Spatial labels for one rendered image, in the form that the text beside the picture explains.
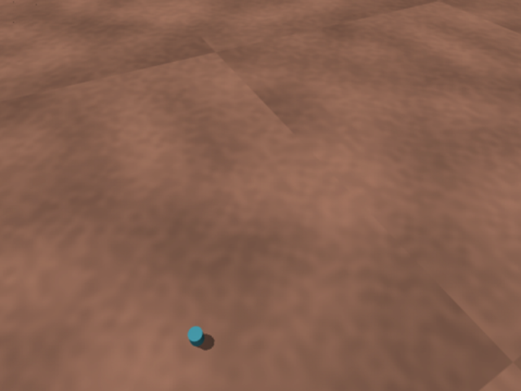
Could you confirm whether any tin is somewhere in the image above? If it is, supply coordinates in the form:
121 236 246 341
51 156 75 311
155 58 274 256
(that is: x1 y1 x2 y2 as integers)
188 326 204 346

